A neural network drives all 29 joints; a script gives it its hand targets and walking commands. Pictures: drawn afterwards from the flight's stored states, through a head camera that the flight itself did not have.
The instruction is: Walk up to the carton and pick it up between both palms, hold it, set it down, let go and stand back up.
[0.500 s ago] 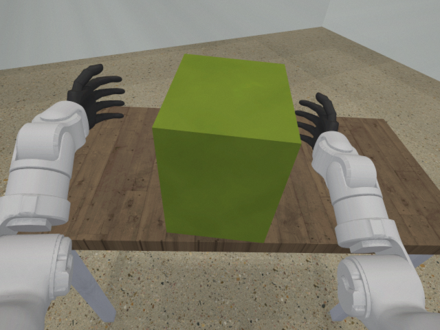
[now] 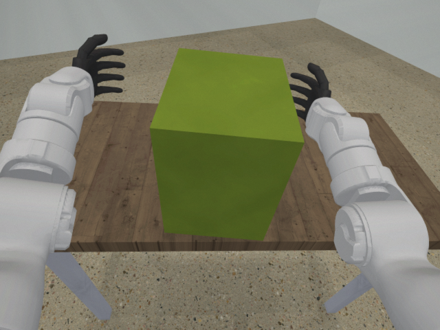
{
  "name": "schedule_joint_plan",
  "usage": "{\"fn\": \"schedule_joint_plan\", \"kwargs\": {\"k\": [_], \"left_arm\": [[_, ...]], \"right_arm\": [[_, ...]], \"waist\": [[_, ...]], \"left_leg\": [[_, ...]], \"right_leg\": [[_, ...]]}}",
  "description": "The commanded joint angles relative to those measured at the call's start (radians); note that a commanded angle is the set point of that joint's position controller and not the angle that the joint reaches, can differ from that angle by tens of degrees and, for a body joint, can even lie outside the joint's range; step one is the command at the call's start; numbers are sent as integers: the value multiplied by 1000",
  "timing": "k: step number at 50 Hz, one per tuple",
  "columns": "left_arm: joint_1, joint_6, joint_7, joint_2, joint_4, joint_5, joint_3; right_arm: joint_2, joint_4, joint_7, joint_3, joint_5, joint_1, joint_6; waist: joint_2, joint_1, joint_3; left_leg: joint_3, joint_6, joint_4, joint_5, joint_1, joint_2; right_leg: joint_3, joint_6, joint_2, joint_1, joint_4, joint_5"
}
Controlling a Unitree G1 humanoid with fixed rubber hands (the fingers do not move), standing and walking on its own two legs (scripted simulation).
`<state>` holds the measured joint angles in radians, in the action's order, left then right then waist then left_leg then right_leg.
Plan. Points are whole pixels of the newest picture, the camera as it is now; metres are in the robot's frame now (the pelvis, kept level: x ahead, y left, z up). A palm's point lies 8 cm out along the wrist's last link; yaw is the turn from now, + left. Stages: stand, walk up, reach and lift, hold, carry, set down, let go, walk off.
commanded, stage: reach and lift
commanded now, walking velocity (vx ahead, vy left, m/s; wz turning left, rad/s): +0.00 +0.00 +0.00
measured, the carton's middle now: (222, 147) +0.45 -0.02 +0.10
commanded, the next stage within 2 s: none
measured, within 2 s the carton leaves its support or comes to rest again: neither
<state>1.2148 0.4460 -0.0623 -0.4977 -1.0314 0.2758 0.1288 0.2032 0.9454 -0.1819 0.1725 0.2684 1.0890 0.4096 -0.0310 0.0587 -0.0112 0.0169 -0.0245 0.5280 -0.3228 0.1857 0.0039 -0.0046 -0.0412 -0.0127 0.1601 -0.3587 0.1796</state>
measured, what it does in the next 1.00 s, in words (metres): stands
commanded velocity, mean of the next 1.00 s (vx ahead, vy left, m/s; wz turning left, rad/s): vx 0.00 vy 0.00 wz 0.00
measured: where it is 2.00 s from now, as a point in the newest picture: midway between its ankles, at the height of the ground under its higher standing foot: outside the picture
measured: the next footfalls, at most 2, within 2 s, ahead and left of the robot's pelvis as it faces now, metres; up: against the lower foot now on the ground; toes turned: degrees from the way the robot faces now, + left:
none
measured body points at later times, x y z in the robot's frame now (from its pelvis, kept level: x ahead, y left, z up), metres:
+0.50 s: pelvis +0.01 +0.00 +0.00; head +0.04 +0.03 +0.45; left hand +0.48 +0.21 +0.15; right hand +0.44 -0.21 +0.12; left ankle -0.02 +0.08 -0.74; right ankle +0.01 -0.16 -0.74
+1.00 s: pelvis +0.02 +0.00 +0.00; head +0.08 +0.02 +0.44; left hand +0.50 +0.18 +0.11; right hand +0.46 -0.21 +0.10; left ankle -0.02 +0.08 -0.74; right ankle +0.01 -0.16 -0.74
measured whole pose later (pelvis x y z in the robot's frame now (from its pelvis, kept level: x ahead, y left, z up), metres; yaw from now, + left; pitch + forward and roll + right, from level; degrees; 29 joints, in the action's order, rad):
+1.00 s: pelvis +0.02 +0.00 +0.00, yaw -1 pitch +10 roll -3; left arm 1.01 0.04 -0.05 -0.39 -1.14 0.28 0.12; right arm 0.20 0.99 -0.14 0.06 0.27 0.85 0.00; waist -0.01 0.07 0.07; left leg 0.02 -0.02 0.53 -0.31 0.39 0.00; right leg 0.00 -0.05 -0.01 0.36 -0.36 0.18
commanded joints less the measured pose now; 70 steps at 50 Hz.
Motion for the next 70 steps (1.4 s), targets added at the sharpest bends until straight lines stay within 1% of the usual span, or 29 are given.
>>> {"fn": "schedule_joint_plan", "kwargs": {"k": [1, 3, 5, 6, 9, 12, 15, 17, 18, 20, 22, 24, 25, 28, 30, 36, 37, 38, 41, 43, 45, 51, 52, 53, 57, 59, 63, 66, 70], "left_arm": [[623, -104, 27, -215, 19, 124, 26], [603, -116, 21, -202, -48, 122, 14], [553, -123, 18, -156, -40, 123, 37], [557, -134, 12, -162, -87, 127, 34], [523, -169, 23, -128, 48, 121, 26], [475, -191, 20, -112, 21, 118, 29], [450, -216, 11, -106, -17, 115, 28], [429, -234, 22, -79, 94, 112, 19], [427, -247, 18, -78, 40, 117, 15], [398, -274, 18, -70, 84, 120, 13], [372, -303, 20, -46, 96, 112, 8], [407, -338, 20, -66, 68, 110, 0], [377, -358, 31, -45, 138, 110, 2], [348, -384, 28, -52, 66, 91, -24], [357, -415, 27, -52, 30, 93, -34], [342, -473, 35, -43, 0, 79, -59], [327, -475, 30, -39, -73, 71, -56], [325, -483, 31, -23, -21, 73, -43], [308, -481, 29, -25, -39, 55, -63], [293, -482, 32, -28, 46, 40, -87], [302, -480, 23, -41, -25, 38, -88], [267, -474, 33, -12, 119, 23, -94], [267, -474, 29, -8, 130, 21, -96], [275, -477, 23, -28, 65, 15, -112], [276, -471, 24, 2, 112, 9, -102], [298, -474, 21, 26, 69, 22, -87], [290, -491, 18, 40, 65, -23, -140], [310, -501, 18, 94, 121, -55, -149], [343, -483, 46, 84, 132, -111, -188]], "right_arm": [[301, -94, 27, 46, 8, 579, -91], [292, -57, 31, 24, 8, 564, -97], [303, -18, 36, 40, -4, 504, -115], [284, -33, 37, 13, 4, 526, -120], [292, -89, 45, 21, 7, 455, -165], [285, -89, 50, 15, -3, 422, -198], [259, -89, 57, -16, 7, 393, -217], [263, -160, 57, -12, 14, 369, -251], [250, -154, 58, -23, 8, 369, -258], [246, -228, 60, -26, 0, 356, -295], [228, -195, 61, -27, -2, 321, -314], [212, -195, 60, -29, -11, 339, -335], [219, -236, 59, -23, -10, 306, -358], [201, -150, 65, -45, -19, 277, -376], [183, -159, 61, -68, -13, 284, -386], [157, -146, 61, -97, 0, 266, -429], [159, -103, 60, -100, 5, 260, -430], [164, -119, 57, -91, -1, 259, -446], [142, -121, 53, -116, 25, 241, -455], [157, -118, 43, -94, 20, 219, -468], [133, -125, 37, -117, 18, 238, -460], [135, -157, 33, -113, 41, 202, -486], [122, -165, 29, -124, 41, 202, -491], [110, -170, 31, -143, 39, 219, -486], [91, -162, 29, -132, 28, 224, -480], [63, -161, 27, -132, 27, 252, -473], [0, -199, 10, -126, -16, 264, -469], [-53, -228, 8, -109, -36, 287, -474], [-13, -170, -7, -43, -102, 311, -483]], "waist": [[155, 109, 619], [130, 97, 601], [154, 126, 581], [127, 103, 572], [171, 106, 681], [156, 116, 701], [157, 89, 671], [184, 75, 745], [156, 66, 737], [161, 65, 776], [176, 55, 761], [173, 42, 760], [187, 41, 829], [180, 30, 776], [154, 6, 758], [140, -24, 839], [142, -18, 796], [139, 5, 846], [159, -23, 824], [170, -10, 881], [150, -27, 858], [208, -18, 907], [188, -14, 909], [176, -39, 881], [161, -7, 888], [173, -22, 846], [107, -31, 862], [134, -40, 875], [150, -7, 873]], "left_leg": [[-50, 149, -25, 736, -159, 47], [-42, 134, -30, 705, -139, 40], [-49, 153, -25, 767, -186, 53], [-41, 138, -31, 716, -131, 43], [-50, 162, 3, 855, -218, 51], [-50, 171, 20, 911, -241, 54], [-39, 167, 17, 873, -213, 51], [-41, 179, 38, 968, -261, 52], [-37, 173, 37, 943, -233, 52], [-34, 175, 46, 981, -249, 50], [-36, 183, 54, 1023, -289, 58], [-29, 176, 48, 952, -240, 51], [-33, 185, 59, 1008, -279, 57], [-27, 187, 65, 1025, -280, 60], [-16, 168, 52, 915, -210, 49], [-14, 157, 66, 919, -183, 44], [-12, 155, 62, 895, -159, 44], [-21, 163, 73, 945, -198, 46], [-9, 160, 76, 965, -189, 41], [-7, 169, 95, 1040, -229, 45], [5, 151, 86, 985, -157, 31], [-5, 181, 125, 1185, -281, 47], [-5, 176, 130, 1203, -279, 44], [4, 166, 122, 1150, -246, 36], [-6, 167, 117, 1150, -252, 44], [0, 161, 111, 1115, -241, 42], [17, 140, 87, 1030, -149, 24], [16, 140, 72, 1027, -167, 26], [-5, 158, 85, 1103, -233, 46]], "right_leg": [[62, 80, 68, -10, 32, -347], [64, 80, 68, -9, 28, -352], [73, 84, 79, 17, 33, -340], [70, 79, 72, -7, 29, -350], [82, 80, 81, 35, 12, -381], [84, 73, 83, 50, 15, -382], [81, 66, 76, 51, 8, -355], [90, 74, 86, 71, 2, -384], [89, 69, 80, 80, 0, -366], [93, 60, 85, 70, -14, -394], [101, 63, 87, 134, -10, -337], [92, 63, 76, 124, -10, -317], [101, 66, 84, 139, -20, -332], [100, 58, 80, 177, -20, -298], [87, 62, 74, 147, -20, -314], [78, 54, 67, 145, -52, -367], [77, 56, 65, 162, -52, -343], [88, 53, 72, 164, -58, -371], [80, 52, 66, 159, -52, -381], [81, 53, 74, 147, -56, -432], [66, 46, 61, 107, -60, -456], [85, 48, 74, 164, -64, -463], [79, 42, 74, 158, -57, -472], [75, 38, 67, 137, -58, -449], [74, 34, 71, 134, -60, -436], [72, 40, 64, 160, -49, -392], [54, 26, 50, 43, -61, -518], [64, 25, 52, 51, -59, -513], [72, 27, 68, 115, -50, -447]]}}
